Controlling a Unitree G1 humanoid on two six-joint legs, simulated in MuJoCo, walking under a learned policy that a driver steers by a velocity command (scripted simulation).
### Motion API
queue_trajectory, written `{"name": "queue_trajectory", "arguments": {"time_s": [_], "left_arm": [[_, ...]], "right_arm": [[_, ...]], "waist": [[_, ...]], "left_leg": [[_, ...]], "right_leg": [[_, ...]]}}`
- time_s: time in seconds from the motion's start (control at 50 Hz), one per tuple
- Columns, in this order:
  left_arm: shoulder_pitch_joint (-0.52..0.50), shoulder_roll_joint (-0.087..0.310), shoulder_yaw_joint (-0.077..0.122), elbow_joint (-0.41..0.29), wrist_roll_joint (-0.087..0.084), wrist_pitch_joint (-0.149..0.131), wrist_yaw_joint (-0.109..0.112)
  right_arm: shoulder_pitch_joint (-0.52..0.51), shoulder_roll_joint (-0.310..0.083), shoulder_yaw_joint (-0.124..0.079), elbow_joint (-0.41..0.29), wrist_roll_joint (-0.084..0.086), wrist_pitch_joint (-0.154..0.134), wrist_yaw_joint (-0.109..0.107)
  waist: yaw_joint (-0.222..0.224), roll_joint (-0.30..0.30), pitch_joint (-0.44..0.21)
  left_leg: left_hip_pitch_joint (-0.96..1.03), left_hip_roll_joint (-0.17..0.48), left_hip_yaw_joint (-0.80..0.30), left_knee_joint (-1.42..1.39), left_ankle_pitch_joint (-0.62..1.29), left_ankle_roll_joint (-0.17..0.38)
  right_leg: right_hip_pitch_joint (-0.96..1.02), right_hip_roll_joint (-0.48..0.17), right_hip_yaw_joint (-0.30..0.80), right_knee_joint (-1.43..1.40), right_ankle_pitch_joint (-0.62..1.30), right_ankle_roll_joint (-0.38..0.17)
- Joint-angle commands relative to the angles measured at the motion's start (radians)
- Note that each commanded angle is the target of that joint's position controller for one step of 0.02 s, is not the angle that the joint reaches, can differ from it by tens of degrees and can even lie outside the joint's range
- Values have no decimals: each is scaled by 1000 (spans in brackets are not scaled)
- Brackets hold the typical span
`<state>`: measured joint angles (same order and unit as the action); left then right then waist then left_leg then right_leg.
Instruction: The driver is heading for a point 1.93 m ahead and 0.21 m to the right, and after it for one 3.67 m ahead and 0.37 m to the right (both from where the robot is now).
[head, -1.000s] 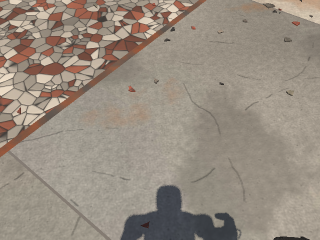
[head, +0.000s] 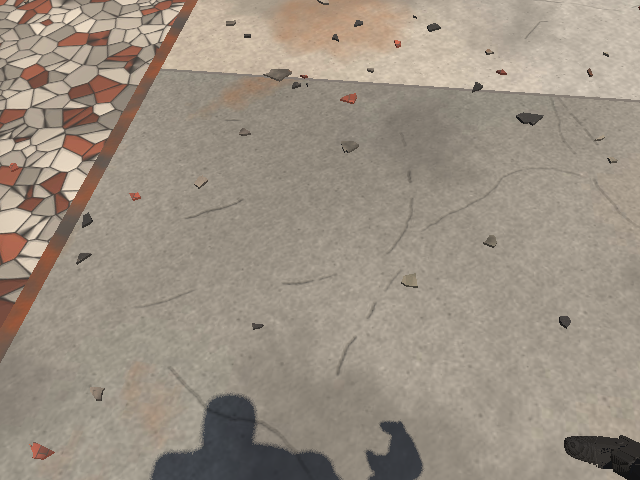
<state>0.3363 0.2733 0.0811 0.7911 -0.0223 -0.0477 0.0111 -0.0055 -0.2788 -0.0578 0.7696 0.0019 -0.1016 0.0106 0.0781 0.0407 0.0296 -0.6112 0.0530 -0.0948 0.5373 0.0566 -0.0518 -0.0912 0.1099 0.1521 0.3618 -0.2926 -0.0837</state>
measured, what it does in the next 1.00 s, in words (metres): walks ahead, turning right: left foot, then right foot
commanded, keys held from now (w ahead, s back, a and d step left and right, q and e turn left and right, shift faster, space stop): w+e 0.32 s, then w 0.68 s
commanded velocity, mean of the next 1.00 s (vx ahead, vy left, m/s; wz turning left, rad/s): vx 0.50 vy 0.00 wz -0.32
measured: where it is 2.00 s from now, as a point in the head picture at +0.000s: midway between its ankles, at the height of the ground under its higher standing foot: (476, 231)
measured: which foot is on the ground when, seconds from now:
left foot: up 0.00-0.08, down 0.10-0.60, up 0.62-1.00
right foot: down 0.00-0.10, up 0.12-0.58, down 0.60-1.00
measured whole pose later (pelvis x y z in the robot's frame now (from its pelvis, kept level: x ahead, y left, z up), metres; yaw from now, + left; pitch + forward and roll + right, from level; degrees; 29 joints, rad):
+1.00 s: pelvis +0.52 -0.11 +0.00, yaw -18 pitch +2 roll -2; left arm 0.36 0.27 0.06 0.82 -0.01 -0.07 0.00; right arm 0.06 -0.28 -0.04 0.82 0.01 -0.07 0.03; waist 0.07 0.05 0.01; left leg -0.66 0.11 -0.02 0.63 0.06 -0.02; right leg 0.00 0.06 -0.04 0.22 -0.25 -0.04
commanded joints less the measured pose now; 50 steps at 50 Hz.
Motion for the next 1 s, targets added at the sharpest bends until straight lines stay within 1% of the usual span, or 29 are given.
{"name": "queue_trajectory", "arguments": {"time_s": [0.02,0.06,0.08,0.1,0.12,0.14,0.16,0.18,0.2,0.22,0.26,0.32,0.42,0.48,0.52,0.56,0.58,0.6,0.62,0.64,0.66,0.68,0.7,0.72,0.74,0.78,0.82,0.92,1.0], "left_arm": [[30,153,39,-40,-3,-1,11],[12,154,40,-48,2,6,16],[-4,131,31,-59,4,7,14],[-15,81,11,-80,16,4,8],[127,10,-9,-103,-5,-7,7],[149,90,-3,-95,-21,-11,9],[52,168,17,-97,-21,-7,9],[-20,173,21,-112,-10,-1,10],[-62,160,23,-127,2,0,8],[-62,143,26,-132,1,4,3],[-47,96,19,-138,-10,17,-4],[-97,71,10,-175,-2,27,-7],[-216,36,-11,-200,3,7,-30],[-315,35,-19,-232,2,-2,-46],[-345,52,-16,-250,1,-3,-53],[-299,86,-1,-245,9,-5,-55],[-183,116,18,-211,13,-5,-52],[-25,171,47,-159,14,-1,-42],[131,265,71,-133,23,8,-22],[119,303,65,-135,18,4,-26],[96,210,40,-137,14,-5,-32],[38,180,28,-135,13,-11,-33],[-26,153,19,-135,14,-15,-35],[-72,125,11,-139,20,-19,-38],[-99,105,6,-141,27,-24,-38],[-108,110,9,-128,24,-39,-36],[-93,129,14,-107,24,-48,-29],[-30,155,19,-56,17,-42,-11],[39,174,26,-4,5,-32,-8]], "right_arm": [[-89,-109,-24,-91,7,-29,12],[-13,-132,-34,-75,8,-41,13],[89,-158,-49,-49,0,-47,9],[240,-205,-63,-32,-19,-50,1],[364,-292,-85,-4,-31,-37,-2],[363,-222,-71,1,-2,-29,4],[305,-140,-49,-21,4,-22,1],[251,-115,-39,-30,-5,-12,-2],[213,-95,-32,-24,-12,-6,-2],[197,-79,-24,-19,-19,-7,-4],[196,-82,-27,-6,-12,-13,-4],[208,-126,-42,14,-7,-20,-6],[246,-153,-45,42,3,-8,-3],[310,-181,-49,73,20,6,-1],[336,-199,-52,94,29,20,-2],[330,-221,-56,106,37,32,-5],[316,-221,-52,111,41,38,-9],[327,-192,-39,110,31,38,-14],[341,-117,-11,72,-4,29,-12],[417,-49,16,66,-3,4,-2],[326,-149,-12,63,32,-9,6],[253,-159,-15,35,47,-18,9],[229,-145,-14,38,33,-19,3],[233,-143,-19,43,17,-13,0],[262,-131,-19,52,16,0,2],[282,-96,-13,60,14,22,2],[228,-86,-10,42,4,33,-3],[61,-56,7,-1,4,21,12],[-35,-67,11,-37,12,14,31]], "waist": [[-12,-142,-20],[-58,-175,-39],[-110,-170,-94],[-179,-104,-229],[-138,197,-382],[-140,249,-374],[-166,126,-224],[-157,52,-135],[-138,35,-65],[-113,56,-42],[-96,77,-29],[-95,44,-14],[-130,15,7],[-160,14,38],[-153,29,49],[-102,56,9],[-27,54,-62],[41,37,-160],[78,-129,-302],[6,-299,-428],[42,-186,-354],[26,-175,-210],[-9,-114,-145],[-44,-120,-99],[-76,-131,-91],[-102,-121,-77],[-101,-102,-39],[-46,-95,16],[-13,-97,44]], "left_leg": [[112,-42,16,-61,-28,21],[205,-50,30,-87,-105,53],[357,-45,39,-115,-96,83],[617,91,-80,-78,-132,144],[991,334,-516,-134,-298,309],[1005,391,-726,-216,-539,333],[878,341,-572,-240,-581,281],[744,295,-418,-249,-476,241],[625,253,-313,-274,-359,229],[554,222,-232,-298,-285,216],[495,201,-131,-347,-217,221],[497,223,-38,-390,-108,251],[509,176,124,-403,-7,231],[562,200,140,-395,-12,226],[631,233,135,-364,52,217],[672,239,157,-260,302,196],[647,211,199,-119,449,172],[533,165,236,78,429,137],[223,88,264,439,50,82],[-27,-60,118,697,-655,54],[-132,-8,23,780,-636,64],[-178,32,46,763,-549,77],[-145,70,55,703,-463,77],[-93,93,52,648,-407,71],[-31,108,42,625,-366,66],[0,110,47,575,-324,49],[-45,111,46,487,-245,29],[-31,69,75,160,24,24],[-25,38,78,34,34,48]], "right_leg": [[-31,-246,216,-17,221,-115],[-8,-252,254,56,285,-99],[-32,-205,232,154,350,-72],[-144,-146,165,400,278,-35],[-500,5,29,751,-156,45],[-665,-58,37,918,-299,56],[-712,-106,37,967,-214,63],[-690,-145,-6,954,-137,67],[-664,-173,-14,903,-87,68],[-620,-202,-15,863,-54,65],[-581,-224,-40,811,-34,65],[-628,-242,-49,709,43,81],[-557,-211,-102,406,272,71],[-531,-189,-147,289,275,59],[-528,-176,-160,238,206,38],[-418,-134,-195,190,135,3],[-237,-99,-225,136,179,-24],[21,-93,-210,144,219,-51],[364,-321,111,166,224,-141],[504,-506,558,16,104,-275],[448,-479,505,-23,51,-239],[313,-437,343,-37,123,-202],[183,-390,240,-57,193,-176],[74,-360,170,-90,264,-165],[5,-340,131,-128,282,-162],[-58,-336,85,-183,319,-179],[-76,-331,36,-216,348,-182],[-65,-289,-74,-239,311,-134],[31,-332,-73,-207,280,-120]]}}
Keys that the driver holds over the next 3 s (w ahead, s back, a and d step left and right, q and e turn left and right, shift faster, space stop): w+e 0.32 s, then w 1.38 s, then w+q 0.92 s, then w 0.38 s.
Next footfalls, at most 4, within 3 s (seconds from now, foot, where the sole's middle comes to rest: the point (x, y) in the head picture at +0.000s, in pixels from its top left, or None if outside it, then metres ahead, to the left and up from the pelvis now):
0.10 left None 0.24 0.14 -0.78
0.60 right None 0.45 -0.19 -0.78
1.12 left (399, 327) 0.82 -0.05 -0.78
1.68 right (527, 260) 1.03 -0.37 -0.78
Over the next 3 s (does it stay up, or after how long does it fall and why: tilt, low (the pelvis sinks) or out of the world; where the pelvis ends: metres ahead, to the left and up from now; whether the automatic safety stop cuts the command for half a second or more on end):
stays up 1.63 -0.30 0.01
